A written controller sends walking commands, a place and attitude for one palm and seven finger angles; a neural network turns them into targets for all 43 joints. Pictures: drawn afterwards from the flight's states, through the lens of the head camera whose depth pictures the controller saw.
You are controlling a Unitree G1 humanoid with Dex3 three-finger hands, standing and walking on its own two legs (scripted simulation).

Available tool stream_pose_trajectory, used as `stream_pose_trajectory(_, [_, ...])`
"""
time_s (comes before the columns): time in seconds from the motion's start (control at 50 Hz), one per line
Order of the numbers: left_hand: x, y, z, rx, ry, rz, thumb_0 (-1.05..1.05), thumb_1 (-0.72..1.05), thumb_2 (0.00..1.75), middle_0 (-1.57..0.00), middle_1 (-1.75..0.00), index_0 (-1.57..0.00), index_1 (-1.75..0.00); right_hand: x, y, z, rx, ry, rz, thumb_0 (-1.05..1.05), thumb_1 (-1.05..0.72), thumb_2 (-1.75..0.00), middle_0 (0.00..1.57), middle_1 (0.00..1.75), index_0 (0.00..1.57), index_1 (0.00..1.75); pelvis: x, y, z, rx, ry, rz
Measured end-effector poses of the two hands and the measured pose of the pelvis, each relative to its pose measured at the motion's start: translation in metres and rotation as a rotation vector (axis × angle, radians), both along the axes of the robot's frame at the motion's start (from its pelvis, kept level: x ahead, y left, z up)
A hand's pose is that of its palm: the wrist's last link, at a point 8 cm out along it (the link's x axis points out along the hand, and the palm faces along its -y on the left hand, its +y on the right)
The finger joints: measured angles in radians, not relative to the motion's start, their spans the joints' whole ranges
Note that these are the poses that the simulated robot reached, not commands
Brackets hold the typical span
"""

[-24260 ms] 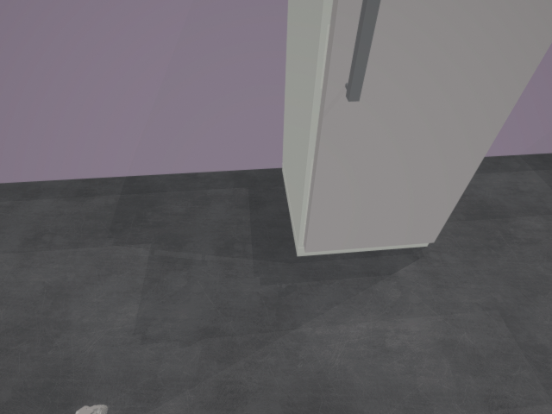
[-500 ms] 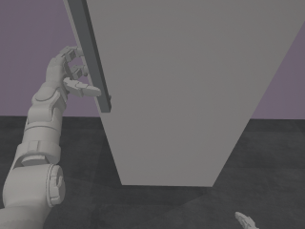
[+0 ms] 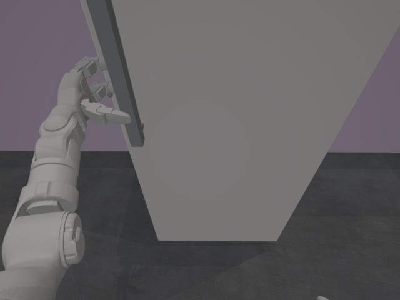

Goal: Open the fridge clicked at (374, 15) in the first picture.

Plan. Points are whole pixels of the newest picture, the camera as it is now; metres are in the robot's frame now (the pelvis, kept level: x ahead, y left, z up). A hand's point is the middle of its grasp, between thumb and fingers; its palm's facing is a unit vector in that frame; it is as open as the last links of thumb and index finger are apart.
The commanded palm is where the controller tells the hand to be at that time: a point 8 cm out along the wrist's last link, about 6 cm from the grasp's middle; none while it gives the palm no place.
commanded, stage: slide the fingers in behind the handle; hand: left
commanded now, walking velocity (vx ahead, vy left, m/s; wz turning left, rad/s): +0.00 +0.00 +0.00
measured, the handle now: (120, 59) +0.49 +0.16 +0.26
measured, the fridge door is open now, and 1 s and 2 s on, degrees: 0 0 0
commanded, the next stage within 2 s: grip the handle and tug to test in 1.56 s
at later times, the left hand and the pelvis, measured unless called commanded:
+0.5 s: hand (122, 97) +0.43 +0.15 +0.21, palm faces +0.00 -1.00 +0.02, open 14.0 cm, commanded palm +0.41 +0.21 +0.21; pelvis +0.00 +0.00 +0.00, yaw +1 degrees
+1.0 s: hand (130, 98) +0.43 +0.14 +0.21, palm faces +0.03 -1.00 +0.01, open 14.0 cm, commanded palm +0.40 +0.19 +0.21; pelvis +0.00 -0.01 +0.00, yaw +1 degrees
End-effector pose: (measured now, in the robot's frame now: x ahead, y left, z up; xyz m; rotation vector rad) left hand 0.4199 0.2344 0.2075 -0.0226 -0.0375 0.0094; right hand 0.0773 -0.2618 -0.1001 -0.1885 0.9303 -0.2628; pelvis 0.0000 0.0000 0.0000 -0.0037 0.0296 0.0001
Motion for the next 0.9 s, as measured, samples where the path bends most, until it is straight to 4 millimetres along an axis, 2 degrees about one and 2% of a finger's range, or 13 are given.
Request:
stream_pose_trajectory(0.28, [-0.014, -0.002, 0.001, 0.009, 0.005, 0.015, -0.02, -0.5, 0.3, -0.3, -1.2, -0.3, -1.2, 0.038, 0.014, 0.009, 0.022, -0.096, 0.055, 0.01, -0.91, -0.9, 0.2, 0.3, 0.2, 0.3, 0.0, 0.0, 0.001, -0.001, -0.017, 0.008])
stream_pose_trajectory(0.38, [-0.014, -0.011, 0.003, 0.017, 0.008, 0.003, -0.02, -0.5, 0.3, -0.3, -1.2, -0.3, -1.2, 0.045, 0.015, 0.01, 0.022, -0.1, 0.072, 0.01, -0.91, -0.9, 0.2, 0.3, 0.2, 0.3, -0.001, -0.001, 0.0, -0.001, -0.018, 0.018])
stream_pose_trajectory(0.54, [-0.009, -0.03, 0.001, 0.004, 0.023, -0.008, -0.02, -0.5, 0.3, -0.3, -1.2, -0.3, -1.2, 0.044, 0.014, 0.008, 0.031, -0.092, 0.067, 0.01, -0.91, -0.9, 0.2, 0.3, 0.2, 0.3, 0.0, -0.003, 0.001, 0.003, -0.02, 0.014])
stream_pose_trajectory(0.74, [-0.013, -0.038, 0.004, 0.012, -0.002, -0.005, -0.02, -0.5, 0.3, -0.3, -1.2, -0.3, -1.2, 0.032, 0.007, 0.003, 0.042, -0.06, 0.042, 0.01, -0.91, -0.9, 0.2, 0.3, 0.2, 0.3, 0.003, -0.007, 0.002, 0.006, -0.029, 0.004])
stream_pose_trajectory(0.9, [-0.016, -0.043, 0.002, 0.013, 0.016, 0.009, -0.02, -0.5, 0.3, -0.29, -1.2, -0.3, -1.2, 0.035, 0.003, 0.003, 0.035, -0.062, 0.047, 0.01, -0.91, -0.9, 0.2, 0.3, 0.2, 0.3, 0.001, -0.01, 0.002, 0.006, -0.035, 0.01])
